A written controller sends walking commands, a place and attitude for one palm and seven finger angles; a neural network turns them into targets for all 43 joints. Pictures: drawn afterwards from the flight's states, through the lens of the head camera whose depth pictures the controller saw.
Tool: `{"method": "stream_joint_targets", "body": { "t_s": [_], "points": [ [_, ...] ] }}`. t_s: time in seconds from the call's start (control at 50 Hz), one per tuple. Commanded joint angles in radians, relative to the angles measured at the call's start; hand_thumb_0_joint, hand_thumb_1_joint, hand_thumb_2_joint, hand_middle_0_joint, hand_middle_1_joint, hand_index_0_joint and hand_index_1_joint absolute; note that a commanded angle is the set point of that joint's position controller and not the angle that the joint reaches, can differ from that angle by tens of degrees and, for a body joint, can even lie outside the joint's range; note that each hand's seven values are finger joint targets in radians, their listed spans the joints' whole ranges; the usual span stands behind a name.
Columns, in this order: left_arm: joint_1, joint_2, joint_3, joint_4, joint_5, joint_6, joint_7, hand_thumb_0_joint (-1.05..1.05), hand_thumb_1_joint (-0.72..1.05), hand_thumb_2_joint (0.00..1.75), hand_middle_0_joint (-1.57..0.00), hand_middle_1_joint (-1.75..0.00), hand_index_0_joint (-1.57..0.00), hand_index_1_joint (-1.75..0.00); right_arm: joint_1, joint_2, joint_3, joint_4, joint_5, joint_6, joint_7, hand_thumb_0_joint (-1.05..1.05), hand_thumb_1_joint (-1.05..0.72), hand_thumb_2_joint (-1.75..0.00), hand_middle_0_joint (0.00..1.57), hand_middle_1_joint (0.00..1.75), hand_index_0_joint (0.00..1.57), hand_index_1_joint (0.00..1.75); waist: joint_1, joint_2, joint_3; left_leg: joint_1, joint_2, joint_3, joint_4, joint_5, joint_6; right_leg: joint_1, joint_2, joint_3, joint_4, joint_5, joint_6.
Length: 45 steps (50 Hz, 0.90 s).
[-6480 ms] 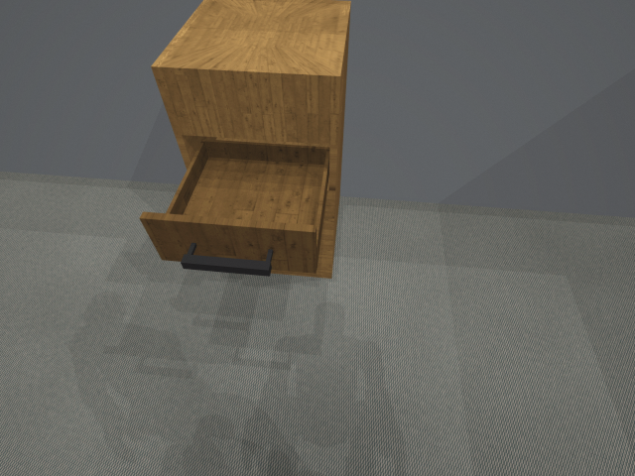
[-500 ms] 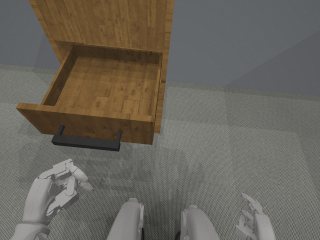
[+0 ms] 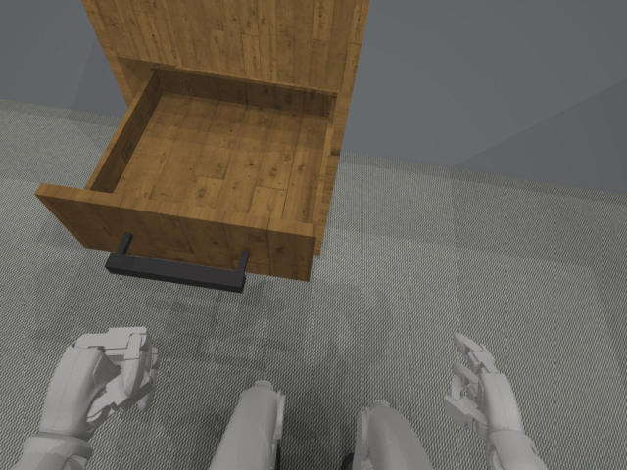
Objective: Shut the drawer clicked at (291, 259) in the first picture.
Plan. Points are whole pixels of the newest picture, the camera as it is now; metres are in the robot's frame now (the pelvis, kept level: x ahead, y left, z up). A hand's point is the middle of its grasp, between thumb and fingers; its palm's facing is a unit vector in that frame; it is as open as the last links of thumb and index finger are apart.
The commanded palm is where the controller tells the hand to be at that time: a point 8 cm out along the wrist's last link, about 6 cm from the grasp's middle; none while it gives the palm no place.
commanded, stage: raise the hand and make a fist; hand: left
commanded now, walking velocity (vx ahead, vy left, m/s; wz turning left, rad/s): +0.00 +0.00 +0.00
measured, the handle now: (181, 260) +0.39 +0.24 -0.07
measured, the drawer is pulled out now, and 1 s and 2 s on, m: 0.30 0.30 0.30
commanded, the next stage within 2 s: bring the fist close to the handle in 0.46 s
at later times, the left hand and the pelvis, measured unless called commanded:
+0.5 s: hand (142, 388) +0.20 +0.20 +0.02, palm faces -0.03 -1.00 -0.06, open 3.3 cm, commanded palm +0.18 +0.25 +0.03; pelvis +0.00 -0.01 -0.01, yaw +0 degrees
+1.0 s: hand (167, 363) +0.23 +0.20 -0.02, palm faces -0.08 -1.00 -0.04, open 3.3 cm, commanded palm +0.23 +0.25 -0.02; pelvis -0.01 -0.01 -0.04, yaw -1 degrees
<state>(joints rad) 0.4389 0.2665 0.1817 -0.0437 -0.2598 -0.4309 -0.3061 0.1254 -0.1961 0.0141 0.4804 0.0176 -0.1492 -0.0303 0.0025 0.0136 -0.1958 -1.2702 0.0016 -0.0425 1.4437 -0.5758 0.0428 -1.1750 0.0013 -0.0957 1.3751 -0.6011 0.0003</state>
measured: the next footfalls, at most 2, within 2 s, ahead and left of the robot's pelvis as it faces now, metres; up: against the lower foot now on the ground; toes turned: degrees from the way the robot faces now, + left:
none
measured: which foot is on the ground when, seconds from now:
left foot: down 0.00-1.00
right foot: down 0.00-1.00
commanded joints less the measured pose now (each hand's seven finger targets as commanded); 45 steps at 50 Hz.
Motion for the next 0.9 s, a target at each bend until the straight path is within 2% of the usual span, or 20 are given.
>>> {"method": "stream_joint_targets", "body": {
  "t_s": [0.0, 0.02, 0.06, 0.1, 0.12, 0.2, 0.22, 0.24, 0.28, 0.32, 0.34, 0.4, 0.44, 0.54, 0.6, 0.64, 0.66, 0.76, 0.84, 0.88],
  "points": [
    [0.018, 0.124, 0.104, -0.173, -0.039, -0.067, -0.034, 0.0, 0.9, 0.9, -1.4, -1.6, -1.4, -1.6, -0.003, -0.173, -0.084, -0.115, 0.008, -0.048, -0.018, 0.0, -0.9, -0.9, 0.2, 0.3, 0.2, 0.3, -0.01, 0.075, -0.301, 0.332, 0.012, -0.072, -0.223, 0.251, -0.029, 0.082, 0.038, 0.01, -0.152, 0.158, -0.041],
    [0.034, 0.128, 0.118, -0.18, -0.046, -0.067, -0.04, 0.0, 0.9, 0.9, -1.4, -1.6, -1.4, -1.6, -0.002, -0.171, -0.086, -0.116, 0.009, -0.049, -0.016, 0.0, -0.9, -0.9, 0.2, 0.3, 0.2, 0.3, -0.001, 0.087, -0.317, 0.338, 0.012, -0.069, -0.222, 0.275, -0.03, 0.092, 0.037, 0.011, -0.151, 0.169, -0.042],
    [0.043, 0.108, 0.093, -0.21, -0.057, -0.068, -0.056, 0.0, 0.9, 0.9, -1.4, -1.6, -1.4, -1.6, -0.008, -0.171, -0.087, -0.118, 0.012, -0.057, -0.012, 0.0, -0.9, -0.9, 0.2, 0.3, 0.2, 0.3, -0.004, 0.097, -0.333, 0.352, 0.012, -0.069, -0.218, 0.285, -0.03, 0.093, 0.035, 0.013, -0.15, 0.172, -0.04],
    [0.051, 0.115, 0.103, -0.191, -0.06, -0.061, -0.057, 0.0, 0.9, 0.9, -1.4, -1.6, -1.4, -1.6, -0.01, -0.169, -0.09, -0.108, 0.014, -0.058, -0.013, 0.0, -0.9, -0.9, 0.2, 0.3, 0.2, 0.3, -0.009, 0.077, -0.321, 0.338, 0.013, -0.067, -0.209, 0.292, -0.026, 0.093, 0.038, 0.014, -0.15, 0.179, -0.039],
    [0.048, 0.119, 0.105, -0.212, -0.064, -0.063, -0.056, 0.0, 0.9, 0.9, -1.4, -1.6, -1.4, -1.6, -0.008, -0.171, -0.09, -0.109, 0.013, -0.061, -0.012, 0.0, -0.9, -0.9, 0.2, 0.3, 0.2, 0.3, -0.004, 0.097, -0.328, 0.339, 0.012, -0.067, -0.21, 0.298, -0.028, 0.096, 0.034, 0.016, -0.149, 0.181, -0.04],
    [0.106, 0.126, 0.132, -0.194, -0.07, -0.066, -0.048, 0.0, 0.9, 0.9, -1.4, -1.6, -1.4, -1.6, -0.018, -0.162, -0.1, -0.104, 0.018, -0.06, -0.01, 0.0, -0.9, -0.9, 0.2, 0.3, 0.2, 0.3, 0.007, 0.07, -0.319, 0.311, 0.009, -0.06, -0.206, 0.296, -0.026, 0.114, 0.036, 0.021, -0.151, 0.182, -0.041],
    [0.105, 0.127, 0.134, -0.21, -0.072, -0.072, -0.048, 0.0, 0.9, 0.9, -1.4, -1.6, -1.4, -1.6, -0.016, -0.161, -0.1, -0.106, 0.018, -0.06, -0.009, 0.0, -0.9, -0.9, 0.2, 0.3, 0.2, 0.3, 0.006, 0.077, -0.33, 0.31, 0.009, -0.055, -0.203, 0.292, -0.025, 0.117, 0.035, 0.023, -0.151, 0.181, -0.041],
    [0.118, 0.128, 0.145, -0.189, -0.075, -0.072, -0.046, 0.0, 0.9, 0.9, -1.4, -1.6, -1.4, -1.6, -0.018, -0.158, -0.103, -0.104, 0.019, -0.057, -0.009, 0.0, -0.9, -0.9, 0.2, 0.3, 0.2, 0.3, 0.005, 0.053, -0.312, 0.291, 0.008, -0.052, -0.205, 0.268, -0.025, 0.123, 0.035, 0.025, -0.159, 0.165, -0.04],
    [0.097, 0.124, 0.139, -0.189, -0.078, -0.083, -0.049, 0.0, 0.9, 0.9, -1.4, -1.6, -1.4, -1.6, -0.021, -0.162, -0.101, -0.105, 0.021, -0.057, -0.012, 0.0, -0.9, -0.9, 0.2, 0.3, 0.2, 0.3, -0.005, 0.048, -0.289, 0.262, 0.005, -0.047, -0.197, 0.233, -0.021, 0.116, 0.036, 0.033, -0.165, 0.139, -0.039],
    [0.08, 0.14, 0.155, -0.191, -0.082, -0.099, -0.052, 0.0, 0.9, 0.9, -1.4, -1.6, -1.4, -1.6, -0.017, -0.163, -0.1, -0.098, 0.02, -0.058, -0.017, 0.0, -0.9, -0.9, 0.2, 0.3, 0.2, 0.3, -0.004, 0.064, -0.294, 0.256, 0.006, -0.044, -0.188, 0.221, -0.02, 0.107, 0.037, 0.039, -0.161, 0.126, -0.04],
    [0.099, 0.124, 0.14, -0.191, -0.085, -0.104, -0.058, 0.0, 0.9, 0.9, -1.4, -1.6, -1.4, -1.6, -0.018, -0.161, -0.101, -0.102, 0.021, -0.062, -0.017, 0.0, -0.9, -0.9, 0.2, 0.3, 0.2, 0.3, -0.004, 0.074, -0.289, 0.265, 0.006, -0.042, -0.19, 0.226, -0.02, 0.108, 0.035, 0.041, -0.165, 0.131, -0.04],
    [0.079, 0.147, 0.158, -0.168, -0.091, -0.107, -0.07, 0.0, 0.9, 0.9, -1.4, -1.6, -1.4, -1.6, -0.017, -0.165, -0.1, -0.093, 0.023, -0.064, -0.021, 0.0, -0.9, -0.9, 0.2, 0.3, 0.2, 0.3, -0.013, 0.05, -0.288, 0.24, 0.007, -0.042, -0.173, 0.209, -0.015, 0.105, 0.038, 0.05, -0.168, 0.114, -0.04],
    [0.063, 0.134, 0.134, -0.196, -0.093, -0.11, -0.081, 0.0, 0.9, 0.9, -1.4, -1.6, -1.4, -1.6, -0.017, -0.169, -0.096, -0.1, 0.023, -0.069, -0.021, 0.0, -0.9, -0.9, 0.2, 0.3, 0.2, 0.3, -0.012, 0.08, -0.286, 0.256, 0.005, -0.044, -0.187, 0.192, -0.017, 0.1, 0.036, 0.048, -0.17, 0.099, -0.041],
    [0.086, 0.143, 0.152, -0.169, -0.092, -0.085, -0.077, 0.0, 0.9, 0.9, -1.4, -1.6, -1.4, -1.6, -0.016, -0.166, -0.097, -0.103, 0.025, -0.062, -0.022, 0.0, -0.9, -0.9, 0.2, 0.3, 0.2, 0.3, -0.008, 0.055, -0.278, 0.242, 0.004, -0.043, -0.191, 0.177, -0.014, 0.113, 0.036, 0.052, -0.182, 0.086, -0.039],
    [-0.014, 0.138, 0.14, -0.114, -0.082, -0.087, -0.073, 0.0, 0.9, 0.9, -1.4, -1.6, -1.4, -1.6, -0.014, -0.172, -0.09, -0.088, 0.021, -0.057, -0.029, 0.0, -0.9, -0.9, 0.2, 0.3, 0.2, 0.3, -0.034, 0.042, -0.227, 0.185, 0.005, -0.046, -0.164, 0.123, -0.012, 0.048, 0.04, 0.049, -0.159, 0.046, -0.037],
    [-0.035, 0.14, 0.14, -0.098, -0.083, -0.101, -0.078, 0.0, 0.9, 0.9, -1.4, -1.6, -1.4, -1.6, -0.01, -0.179, -0.087, -0.09, 0.018, -0.06, -0.028, 0.0, -0.9, -0.9, 0.2, 0.3, 0.2, 0.3, -0.027, 0.058, -0.244, 0.178, 0.002, -0.042, -0.15, 0.12, -0.013, 0.041, 0.038, 0.054, -0.148, 0.042, -0.04],
    [-0.051, 0.149, 0.153, -0.085, -0.085, -0.105, -0.081, 0.0, 0.9, 0.9, -1.4, -1.6, -1.4, -1.6, -0.009, -0.182, -0.088, -0.087, 0.018, -0.06, -0.029, 0.0, -0.9, -0.9, 0.2, 0.3, 0.2, 0.3, -0.027, 0.038, -0.258, 0.168, 0.003, -0.04, -0.139, 0.125, -0.011, 0.044, 0.038, 0.058, -0.145, 0.044, -0.039],
    [-0.076, 0.166, 0.164, -0.091, -0.097, -0.115, -0.105, 0.0, 0.9, 0.9, -1.4, -1.6, -1.4, -1.6, -0.007, -0.19, -0.087, -0.09, 0.015, -0.065, -0.023, 0.0, -0.9, -0.9, 0.2, 0.3, 0.2, 0.3, -0.004, 0.094, -0.34, 0.2, 0.004, -0.039, -0.12, 0.191, -0.014, 0.044, 0.038, 0.056, -0.106, 0.103, -0.044],
    [-0.071, 0.156, 0.147, -0.095, -0.092, -0.096, -0.101, 0.0, 0.9, 0.9, -1.4, -1.6, -1.4, -1.6, -0.012, -0.196, -0.091, -0.088, 0.014, -0.059, -0.013, 0.0, -0.9, -0.9, 0.2, 0.3, 0.2, 0.3, -0.003, 0.103, -0.355, 0.218, 0.007, -0.048, -0.117, 0.224, -0.017, 0.012, 0.038, 0.041, -0.078, 0.133, -0.043],
    [-0.093, 0.165, 0.157, -0.083, -0.083, -0.09, -0.084, 0.0, 0.9, 0.9, -1.4, -1.6, -1.4, -1.6, -0.013, -0.197, -0.092, -0.084, 0.013, -0.052, -0.01, 0.0, -0.9, -0.9, 0.2, 0.3, 0.2, 0.3, -0.007, 0.085, -0.347, 0.191, 0.007, -0.05, -0.106, 0.207, -0.016, -0.006, 0.039, 0.037, -0.064, 0.121, -0.042]
  ]
}}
